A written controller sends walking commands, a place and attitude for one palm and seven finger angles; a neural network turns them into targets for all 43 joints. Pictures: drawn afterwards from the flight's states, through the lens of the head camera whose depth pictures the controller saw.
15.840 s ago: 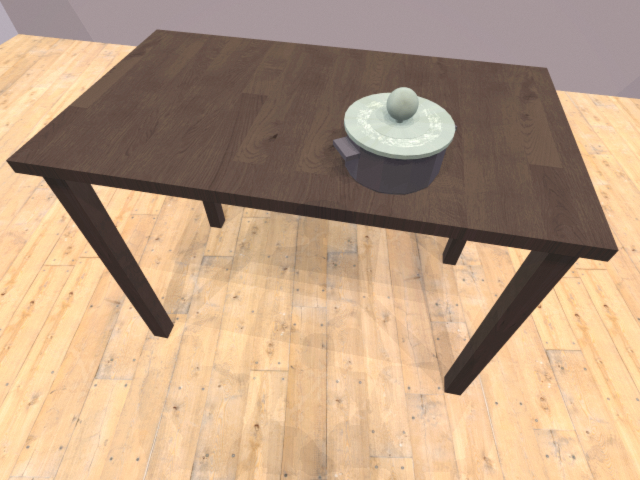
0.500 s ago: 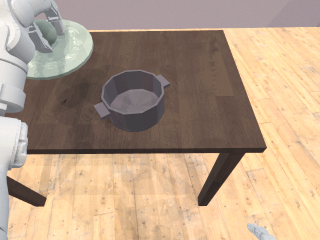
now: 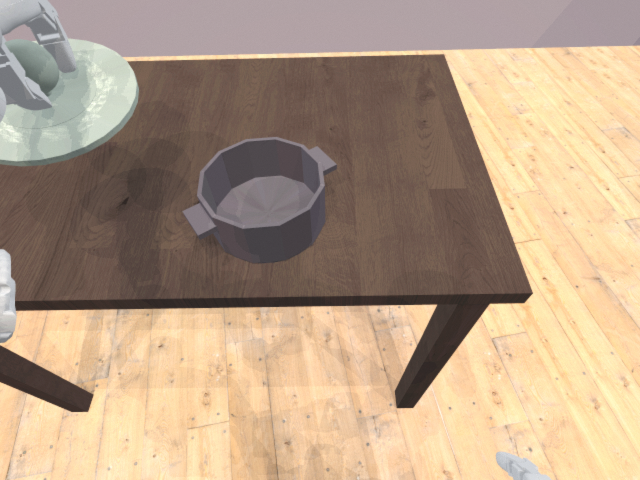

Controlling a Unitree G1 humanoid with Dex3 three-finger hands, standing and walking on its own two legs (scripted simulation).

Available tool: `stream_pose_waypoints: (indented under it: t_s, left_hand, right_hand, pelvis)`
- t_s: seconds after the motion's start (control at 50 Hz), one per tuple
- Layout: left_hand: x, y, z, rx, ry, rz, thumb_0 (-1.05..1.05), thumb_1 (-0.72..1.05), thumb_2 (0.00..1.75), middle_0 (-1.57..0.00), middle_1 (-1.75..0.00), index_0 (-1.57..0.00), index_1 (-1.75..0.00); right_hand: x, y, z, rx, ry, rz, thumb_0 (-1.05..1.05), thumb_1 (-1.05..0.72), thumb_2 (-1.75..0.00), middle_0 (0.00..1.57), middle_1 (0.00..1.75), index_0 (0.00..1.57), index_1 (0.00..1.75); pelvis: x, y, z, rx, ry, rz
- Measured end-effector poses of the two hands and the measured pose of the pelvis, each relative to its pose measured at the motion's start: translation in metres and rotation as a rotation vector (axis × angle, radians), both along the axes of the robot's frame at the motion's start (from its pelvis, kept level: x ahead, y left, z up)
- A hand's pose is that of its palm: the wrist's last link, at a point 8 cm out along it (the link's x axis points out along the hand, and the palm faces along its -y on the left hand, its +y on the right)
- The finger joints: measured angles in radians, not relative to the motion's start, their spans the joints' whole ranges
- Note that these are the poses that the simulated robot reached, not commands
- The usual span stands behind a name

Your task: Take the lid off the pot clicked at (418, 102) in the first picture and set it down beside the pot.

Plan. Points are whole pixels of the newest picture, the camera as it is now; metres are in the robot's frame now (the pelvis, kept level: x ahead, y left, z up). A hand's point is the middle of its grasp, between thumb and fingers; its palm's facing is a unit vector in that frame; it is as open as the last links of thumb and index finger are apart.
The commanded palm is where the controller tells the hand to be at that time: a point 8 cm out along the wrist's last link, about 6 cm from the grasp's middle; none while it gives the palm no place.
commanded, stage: move the lid sideways beside the pot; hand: left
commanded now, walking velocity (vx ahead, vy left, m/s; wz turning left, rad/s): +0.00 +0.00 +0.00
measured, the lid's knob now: (28, 68) +0.49 +0.30 +0.26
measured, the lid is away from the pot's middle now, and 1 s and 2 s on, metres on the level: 0.22 0.23 0.22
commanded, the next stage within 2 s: lower the lid onto the table in 0.22 s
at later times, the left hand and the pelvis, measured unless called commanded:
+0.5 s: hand (1, 86) +0.45 +0.31 +0.26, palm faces -0.24 -0.11 -0.96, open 7.7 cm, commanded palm +0.45 +0.31 +0.34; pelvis +0.00 +0.00 +0.00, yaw +0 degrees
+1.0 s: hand (42, 108) +0.47 +0.30 +0.22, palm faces -0.30 -0.13 -0.95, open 7.7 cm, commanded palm +0.46 +0.31 +0.30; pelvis +0.00 +0.00 +0.00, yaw -1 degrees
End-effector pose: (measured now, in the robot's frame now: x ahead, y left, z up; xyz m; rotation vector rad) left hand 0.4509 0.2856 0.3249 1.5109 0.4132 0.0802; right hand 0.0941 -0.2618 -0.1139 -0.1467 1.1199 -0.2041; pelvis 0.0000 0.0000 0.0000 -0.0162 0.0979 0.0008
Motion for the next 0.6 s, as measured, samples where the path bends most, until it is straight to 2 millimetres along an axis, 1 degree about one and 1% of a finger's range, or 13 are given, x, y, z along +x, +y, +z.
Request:
stream_pose_waypoints:
  t_s: [0.16,0.34,0.4,0.48,0.6]
  left_hand:
    - [-0.005,0.013,0.002,0.005,0.004,0.028,0.01,0.23,0.67,-0.68,-0.96,-0.67,-0.96]
    - [-0.008,0.014,0.001,0.000,0.004,0.017,0.01,0.23,0.67,-0.68,-0.96,-0.67,-0.96]
    - [-0.006,0.018,-0.004,-0.027,0.030,0.050,0.01,0.23,0.67,-0.68,-0.96,-0.67,-0.96]
    - [-0.005,0.020,-0.009,-0.022,0.044,0.070,0.01,0.23,0.67,-0.68,-0.96,-0.67,-0.96]
    - [-0.001,0.023,-0.020,-0.030,0.078,0.080,0.01,0.23,0.67,-0.67,-0.96,-0.67,-0.96]
  right_hand:
    - [-0.010,-0.007,-0.001,-0.012,0.033,-0.013,0.01,-0.90,-0.90,0.20,0.30,0.20,0.30]
    - [-0.011,-0.007,-0.001,-0.012,0.036,-0.015,0.01,-0.90,-0.90,0.20,0.30,0.20,0.30]
    - [-0.011,-0.006,-0.001,-0.006,0.031,-0.019,0.01,-0.90,-0.90,0.20,0.30,0.20,0.30]
    - [-0.012,-0.006,-0.001,-0.009,0.021,-0.022,0.01,-0.90,-0.90,0.20,0.30,0.20,0.30]
    - [-0.018,-0.005,-0.001,-0.016,0.029,-0.031,0.01,-0.90,-0.90,0.20,0.30,0.21,0.30]
  pelvis:
    - [0.000,-0.002,0.000,-0.002,-0.001,0.000]
    - [-0.001,-0.003,0.000,-0.004,-0.004,0.000]
    - [-0.002,-0.003,0.000,-0.004,-0.005,-0.002]
    - [-0.002,-0.002,0.000,-0.005,-0.004,-0.002]
    - [-0.002,-0.001,-0.001,-0.006,-0.004,-0.003]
